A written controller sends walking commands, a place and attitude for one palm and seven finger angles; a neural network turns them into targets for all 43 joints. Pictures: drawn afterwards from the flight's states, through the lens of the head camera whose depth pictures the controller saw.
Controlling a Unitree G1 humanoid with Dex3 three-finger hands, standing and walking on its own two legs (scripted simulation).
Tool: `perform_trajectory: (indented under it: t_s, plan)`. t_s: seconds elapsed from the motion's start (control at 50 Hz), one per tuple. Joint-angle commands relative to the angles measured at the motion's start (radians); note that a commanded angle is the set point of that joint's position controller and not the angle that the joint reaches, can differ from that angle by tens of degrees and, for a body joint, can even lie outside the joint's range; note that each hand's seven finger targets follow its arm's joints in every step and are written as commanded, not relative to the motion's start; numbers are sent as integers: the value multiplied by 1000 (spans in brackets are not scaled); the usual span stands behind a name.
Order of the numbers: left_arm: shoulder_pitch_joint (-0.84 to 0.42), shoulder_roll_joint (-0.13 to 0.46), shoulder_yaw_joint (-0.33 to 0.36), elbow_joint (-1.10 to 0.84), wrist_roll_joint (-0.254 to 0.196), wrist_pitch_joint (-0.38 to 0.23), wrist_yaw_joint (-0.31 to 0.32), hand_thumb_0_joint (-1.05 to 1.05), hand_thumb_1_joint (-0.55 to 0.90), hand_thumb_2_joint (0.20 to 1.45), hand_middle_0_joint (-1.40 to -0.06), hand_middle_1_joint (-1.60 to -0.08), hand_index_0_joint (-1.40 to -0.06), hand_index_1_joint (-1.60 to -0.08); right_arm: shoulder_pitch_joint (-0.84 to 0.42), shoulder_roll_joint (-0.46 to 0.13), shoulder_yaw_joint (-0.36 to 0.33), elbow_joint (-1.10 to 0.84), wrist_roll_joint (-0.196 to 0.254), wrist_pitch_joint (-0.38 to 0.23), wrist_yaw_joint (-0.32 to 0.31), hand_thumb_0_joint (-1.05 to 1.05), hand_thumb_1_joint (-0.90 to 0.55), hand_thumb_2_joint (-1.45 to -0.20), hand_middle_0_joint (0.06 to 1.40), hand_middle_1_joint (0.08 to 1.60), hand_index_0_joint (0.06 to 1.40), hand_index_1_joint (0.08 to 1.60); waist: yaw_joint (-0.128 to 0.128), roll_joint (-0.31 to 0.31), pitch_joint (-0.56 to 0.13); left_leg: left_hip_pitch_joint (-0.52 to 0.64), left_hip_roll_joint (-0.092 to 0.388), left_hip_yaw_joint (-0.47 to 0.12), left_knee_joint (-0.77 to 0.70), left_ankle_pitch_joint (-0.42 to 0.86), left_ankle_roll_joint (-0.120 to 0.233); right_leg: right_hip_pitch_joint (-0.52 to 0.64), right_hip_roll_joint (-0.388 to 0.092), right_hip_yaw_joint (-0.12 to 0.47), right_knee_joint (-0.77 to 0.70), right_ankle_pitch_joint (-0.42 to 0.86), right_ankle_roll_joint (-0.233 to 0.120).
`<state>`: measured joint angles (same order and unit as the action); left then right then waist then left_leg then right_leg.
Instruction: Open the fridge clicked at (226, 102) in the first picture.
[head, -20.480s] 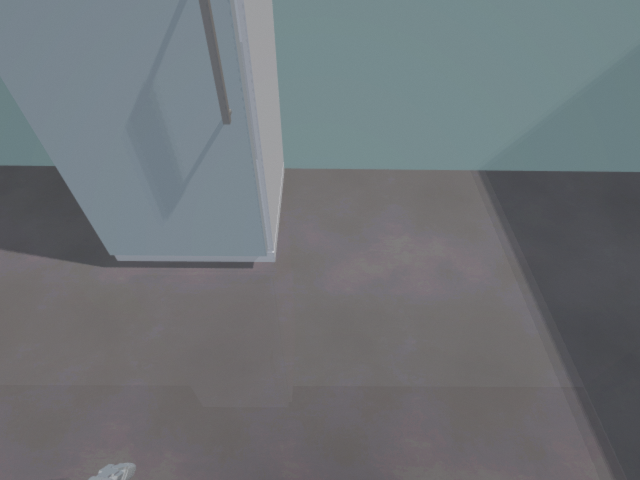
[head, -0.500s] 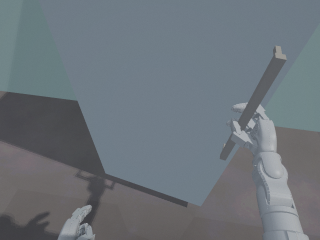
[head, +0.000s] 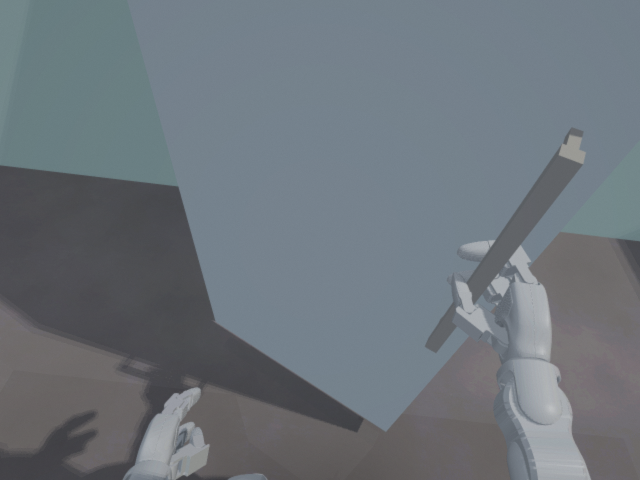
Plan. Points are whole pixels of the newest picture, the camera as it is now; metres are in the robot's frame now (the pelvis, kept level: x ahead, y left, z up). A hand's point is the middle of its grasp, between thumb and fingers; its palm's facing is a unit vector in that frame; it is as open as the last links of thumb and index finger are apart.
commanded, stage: walk backward, drawing the door open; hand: right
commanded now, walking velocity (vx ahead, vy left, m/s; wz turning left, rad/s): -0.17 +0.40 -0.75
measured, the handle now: (484, 268) +0.35 -0.15 +0.11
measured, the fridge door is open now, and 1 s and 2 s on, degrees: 26 59 80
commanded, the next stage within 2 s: stop walking and hold the door back in 1.34 s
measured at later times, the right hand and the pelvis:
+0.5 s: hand (362, 417) +0.17 -0.01 +0.10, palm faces +0.27 +0.94 -0.19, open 6.6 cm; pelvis -0.05 +0.17 -0.01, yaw -21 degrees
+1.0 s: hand out of the picture +0.10 +0.13 +0.10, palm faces +0.73 +0.64 -0.24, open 6.5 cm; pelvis +0.01 +0.41 -0.01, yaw -46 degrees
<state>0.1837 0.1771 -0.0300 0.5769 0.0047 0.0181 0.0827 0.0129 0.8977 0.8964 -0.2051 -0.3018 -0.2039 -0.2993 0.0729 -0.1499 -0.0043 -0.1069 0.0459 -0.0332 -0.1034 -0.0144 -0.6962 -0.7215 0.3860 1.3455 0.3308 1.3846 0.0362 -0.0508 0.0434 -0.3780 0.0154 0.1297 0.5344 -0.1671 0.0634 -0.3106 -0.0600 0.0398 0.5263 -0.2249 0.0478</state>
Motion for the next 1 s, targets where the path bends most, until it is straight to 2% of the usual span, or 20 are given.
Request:
perform_trajectory:
  t_s: [0.0,0.06,0.12,0.16,0.18,0.26,0.36,0.42,0.44,0.46,0.5,0.6,0.62,0.64,0.66,0.74,0.84,0.88,0.92,0.98]
  plan:
    - [-75,79,48,-137,-5,-78,21,0,900,900,-200,-300,-200,-300,-168,-130,-27,-356,-31,-79,17,0,-900,-900,450,1400,450,1400,8,171,-287,189,166,-110,-194,-68,14,-34,66,-86,175,-69,-38]
    - [-83,64,41,-137,5,-103,31,0,900,900,-200,-300,-200,-300,-133,-103,-4,-360,-51,-63,21,0,-900,-900,450,1400,450,1400,-14,243,-236,126,245,-91,-217,-109,82,-106,49,-111,436,-222,-40]
    - [-24,71,26,-124,12,-131,39,0,900,900,-200,-300,-200,-300,-172,-71,50,-405,-47,-51,25,0,-900,-900,450,1400,450,1400,39,111,-170,-54,167,32,36,-26,40,94,-8,-48,89,-127,-56]
    - [-43,135,45,-157,44,-159,23,0,900,900,-200,-300,-200,-300,-194,-51,104,-460,-52,-89,38,0,-900,-900,450,1400,450,1400,30,-280,-148,-325,-18,-122,624,-301,-112,150,-457,789,-420,-3,-236]
    - [-85,123,51,-132,55,-151,15,0,900,900,-200,-300,-200,-300,-178,-100,60,-462,-92,-109,35,0,-900,-900,450,1400,450,1400,18,-174,-141,-271,26,-259,727,-243,-105,56,-467,803,-419,-175,-244]
    - [-112,120,73,-85,42,-147,-7,0,900,900,-200,-300,-200,-300,-121,-43,76,-445,-92,-126,52,0,-900,-900,450,1400,450,1400,-25,-89,-134,-75,12,-230,470,-218,-98,-43,-269,402,-263,-187,-177]
    - [-77,99,82,-64,11,-184,-12,0,900,900,-200,-300,-200,-300,-124,-43,88,-467,-71,-146,55,0,-900,-900,450,1400,450,1400,14,-205,-266,217,-94,-56,-121,-174,-106,56,-66,239,-212,-114,-82]
    - [-70,34,63,-53,-3,-181,-20,0,900,900,-200,-300,-200,-300,-96,-110,38,-522,-51,-159,50,0,-900,-900,450,1400,450,1400,31,-35,-283,197,32,-47,-103,114,-51,53,58,21,32,34,-28]
    - [-66,46,89,-48,-14,-186,-6,0,900,900,-200,-300,-200,-300,-23,-108,17,-454,-41,-137,55,0,-900,-900,450,1400,450,1400,11,229,-309,167,117,-61,-168,46,-4,37,100,-88,201,-64,2]
    - [-104,53,94,-58,-7,-196,14,0,900,900,-200,-300,-200,-300,-42,-138,-17,-479,-57,-132,57,0,-900,-900,450,1400,450,1400,-31,362,-283,121,197,-124,-212,43,72,-30,99,-103,454,-197,1]
    - [-168,29,70,-62,15,-214,37,0,900,900,-200,-300,-200,-300,-95,-104,15,-463,-84,-132,71,0,-900,-900,450,1400,450,1400,-43,272,-146,114,288,-196,-173,227,169,-248,48,-76,728,-341,-14]
    - [-34,38,48,-76,30,-234,54,0,900,900,-200,-300,-200,-300,-67,-19,105,-461,-72,-166,81,0,-900,-900,450,1400,450,1400,35,127,-166,134,179,8,170,464,88,26,-7,-133,48,-99,-27]
    - [30,51,57,-81,32,-241,49,0,900,900,-200,-300,-200,-300,-74,-24,115,-488,-65,-171,81,0,-900,-900,450,1400,450,1400,76,65,-225,-96,107,27,381,292,8,330,-90,-29,-123,213,-69]
    - [0,126,91,-107,49,-246,37,0,900,900,-200,-300,-200,-300,-92,-12,122,-527,-71,-191,82,0,-900,-900,450,1400,450,1400,42,-198,-250,-421,-27,-27,635,-277,-113,562,-433,498,-209,712,-209]
    - [-16,150,86,-111,59,-232,10,0,900,900,-200,-300,-200,-300,-101,-53,89,-540,-107,-217,72,0,-900,-900,450,1400,450,1400,27,-113,-243,-429,6,-208,769,-401,-134,550,-551,646,-216,719,-310]
    - [-104,142,99,-86,48,-227,-2,0,900,900,-200,-300,-200,-300,-58,-83,7,-574,-104,-192,72,0,-900,-900,450,1400,450,1400,-23,-128,-154,-245,70,-287,613,-247,-107,174,-390,364,-153,282,-227]
    - [-125,103,83,-126,-7,-215,-5,0,900,900,-200,-300,-200,-300,-58,-70,-5,-542,-79,-136,51,0,-900,-900,450,1400,450,1400,-35,-213,-200,359,-60,0,-5,-154,-113,-209,-101,33,-137,-353,-78]
    - [-87,26,74,-108,-13,-201,0,0,900,900,-200,-300,-200,-300,-96,-154,-60,-582,-78,-128,38,0,-900,-900,450,1400,450,1400,-18,164,-226,180,129,-160,-287,-246,-23,-128,82,-162,341,-332,7]
    - [-105,36,96,-97,5,-220,21,0,900,900,-200,-300,-200,-300,-56,-211,-119,-561,-87,-117,41,0,-900,-900,450,1400,450,1400,-54,412,-252,66,357,-424,-294,-150,156,-177,96,-95,866,-441,-8]
    - [-135,14,52,-106,18,-205,24,0,900,900,-200,-300,-200,-300,-73,-165,-110,-537,-77,-150,57,0,-900,-900,450,1400,450,1400,-32,238,-172,131,247,-68,-116,154,124,-127,-4,-125,626,-385,-12]
